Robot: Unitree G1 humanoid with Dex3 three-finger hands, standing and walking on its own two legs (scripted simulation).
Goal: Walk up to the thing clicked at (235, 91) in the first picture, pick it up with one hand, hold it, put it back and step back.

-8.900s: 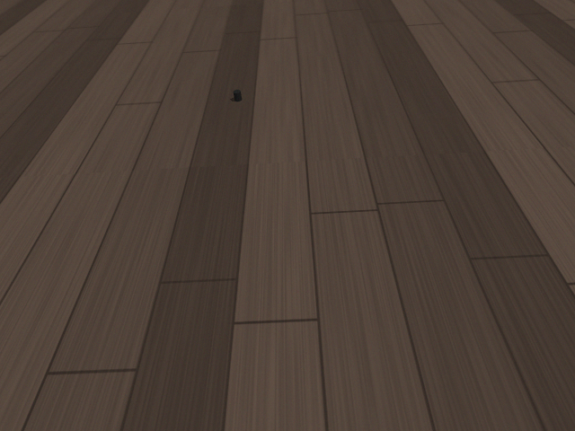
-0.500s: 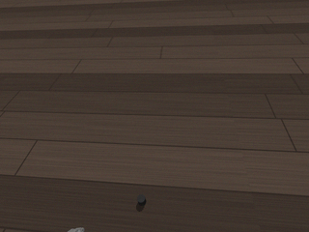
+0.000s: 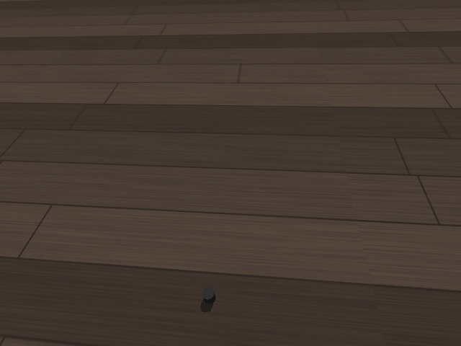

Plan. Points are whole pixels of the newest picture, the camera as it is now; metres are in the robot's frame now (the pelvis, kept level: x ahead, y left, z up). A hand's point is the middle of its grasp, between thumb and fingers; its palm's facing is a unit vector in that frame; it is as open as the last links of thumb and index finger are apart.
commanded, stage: walk up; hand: left
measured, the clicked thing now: (209, 295) +0.46 +0.18 -0.75
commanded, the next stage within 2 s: stand in 0.44 s
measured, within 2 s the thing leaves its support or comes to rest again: neither
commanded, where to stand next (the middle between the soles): +0.08 -0.06 m, yaw +4 degrees
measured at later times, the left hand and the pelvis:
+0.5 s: hand out of the picture +0.09 +0.25 -0.16, palm faces +0.00 -0.95 -0.32, open 7.4 cm; pelvis +0.00 +0.00 +0.00, yaw +0 degrees
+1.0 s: hand out of the picture +0.06 +0.25 -0.15, palm faces -0.01 -0.94 -0.34, open 7.4 cm; pelvis -0.01 +0.00 +0.00, yaw +1 degrees
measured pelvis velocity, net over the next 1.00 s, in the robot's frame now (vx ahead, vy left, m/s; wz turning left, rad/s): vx -0.01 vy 0.00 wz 0.02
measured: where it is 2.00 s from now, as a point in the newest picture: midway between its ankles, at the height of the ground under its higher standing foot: outside the picture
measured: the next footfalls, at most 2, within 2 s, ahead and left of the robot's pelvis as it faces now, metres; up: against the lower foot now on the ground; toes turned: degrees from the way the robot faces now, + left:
none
